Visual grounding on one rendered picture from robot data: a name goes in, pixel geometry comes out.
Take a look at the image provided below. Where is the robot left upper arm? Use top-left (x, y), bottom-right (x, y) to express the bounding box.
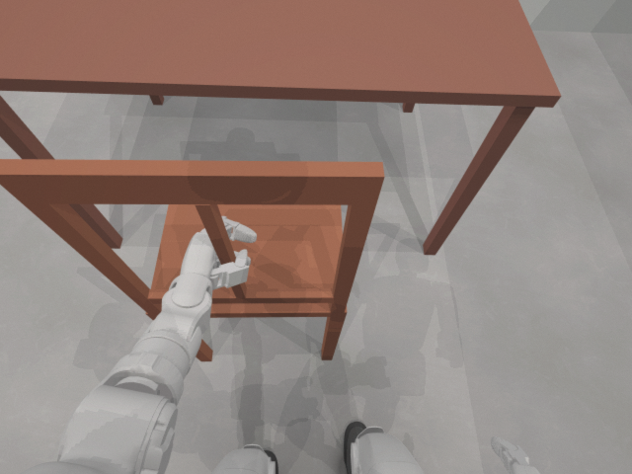
top-left (20, 385), bottom-right (178, 474)

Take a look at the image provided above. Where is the robot left hand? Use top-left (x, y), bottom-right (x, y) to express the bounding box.
top-left (180, 216), bottom-right (257, 290)

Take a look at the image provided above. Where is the left robot forearm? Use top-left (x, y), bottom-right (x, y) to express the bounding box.
top-left (57, 274), bottom-right (212, 461)

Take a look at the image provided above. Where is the chair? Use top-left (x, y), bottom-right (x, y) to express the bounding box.
top-left (0, 159), bottom-right (384, 361)

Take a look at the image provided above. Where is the right robot thigh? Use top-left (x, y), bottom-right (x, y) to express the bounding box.
top-left (351, 433), bottom-right (425, 474)

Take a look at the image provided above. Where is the robot right hand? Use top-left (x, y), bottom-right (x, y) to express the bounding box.
top-left (491, 436), bottom-right (540, 474)

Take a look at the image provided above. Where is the robot left shin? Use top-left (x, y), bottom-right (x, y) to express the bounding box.
top-left (243, 444), bottom-right (266, 454)

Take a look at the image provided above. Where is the table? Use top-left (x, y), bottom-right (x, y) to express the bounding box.
top-left (0, 0), bottom-right (561, 255)

